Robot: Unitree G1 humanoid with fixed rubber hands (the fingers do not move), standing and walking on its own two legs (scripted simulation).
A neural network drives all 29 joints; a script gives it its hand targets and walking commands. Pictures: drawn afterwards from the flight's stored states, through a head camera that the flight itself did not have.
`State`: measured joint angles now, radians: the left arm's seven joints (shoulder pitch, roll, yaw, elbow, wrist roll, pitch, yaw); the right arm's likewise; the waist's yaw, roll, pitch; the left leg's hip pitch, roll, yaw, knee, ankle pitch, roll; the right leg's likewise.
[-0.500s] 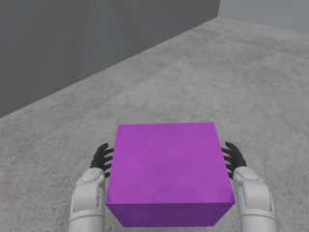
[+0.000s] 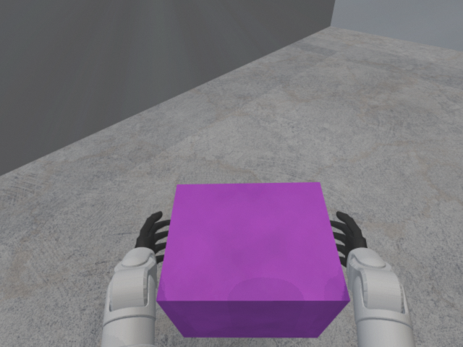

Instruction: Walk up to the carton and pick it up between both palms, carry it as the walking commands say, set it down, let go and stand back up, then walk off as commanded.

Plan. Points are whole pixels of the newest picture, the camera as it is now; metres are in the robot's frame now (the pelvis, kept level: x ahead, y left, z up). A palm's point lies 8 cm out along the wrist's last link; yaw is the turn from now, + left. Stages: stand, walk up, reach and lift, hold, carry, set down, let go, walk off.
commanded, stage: hold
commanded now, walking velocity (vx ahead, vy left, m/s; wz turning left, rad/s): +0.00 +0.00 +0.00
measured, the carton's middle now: (248, 263) +0.30 +0.00 -0.03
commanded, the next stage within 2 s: carry in 0.04 s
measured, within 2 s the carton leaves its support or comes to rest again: neither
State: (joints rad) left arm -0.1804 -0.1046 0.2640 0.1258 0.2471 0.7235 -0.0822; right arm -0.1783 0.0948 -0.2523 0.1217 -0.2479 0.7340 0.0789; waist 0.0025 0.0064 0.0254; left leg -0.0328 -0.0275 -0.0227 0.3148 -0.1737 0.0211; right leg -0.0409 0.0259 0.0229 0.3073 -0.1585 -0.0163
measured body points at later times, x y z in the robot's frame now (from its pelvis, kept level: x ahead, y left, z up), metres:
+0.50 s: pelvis -0.01 +0.01 -0.02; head +0.00 +0.01 +0.43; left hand +0.29 +0.24 +0.09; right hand +0.34 -0.12 +0.09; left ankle +0.01 +0.10 -0.75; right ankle -0.01 -0.12 -0.72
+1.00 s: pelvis -0.02 +0.02 -0.03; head +0.01 +0.04 +0.42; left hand +0.19 +0.35 +0.06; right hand +0.37 +0.03 +0.06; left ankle -0.04 +0.12 -0.75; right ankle -0.02 -0.12 -0.70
